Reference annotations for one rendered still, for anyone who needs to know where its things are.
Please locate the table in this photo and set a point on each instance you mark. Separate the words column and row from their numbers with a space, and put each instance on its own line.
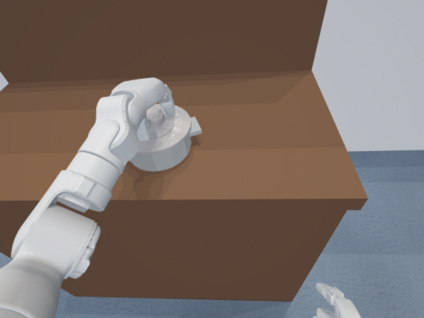
column 249, row 210

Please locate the pot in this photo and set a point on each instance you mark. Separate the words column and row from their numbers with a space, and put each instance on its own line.
column 168, row 159

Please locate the left robot forearm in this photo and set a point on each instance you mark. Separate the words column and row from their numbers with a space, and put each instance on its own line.
column 88, row 180

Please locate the left robot hand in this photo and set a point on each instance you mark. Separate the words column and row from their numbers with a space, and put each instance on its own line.
column 152, row 91

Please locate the lid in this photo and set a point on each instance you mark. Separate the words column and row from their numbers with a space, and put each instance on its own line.
column 170, row 134

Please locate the right robot hand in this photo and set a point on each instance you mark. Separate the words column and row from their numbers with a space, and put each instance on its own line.
column 344, row 308

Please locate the knob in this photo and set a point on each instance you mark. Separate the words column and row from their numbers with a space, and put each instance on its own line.
column 156, row 117

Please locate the left robot upper arm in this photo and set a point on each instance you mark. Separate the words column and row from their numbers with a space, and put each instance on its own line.
column 59, row 246

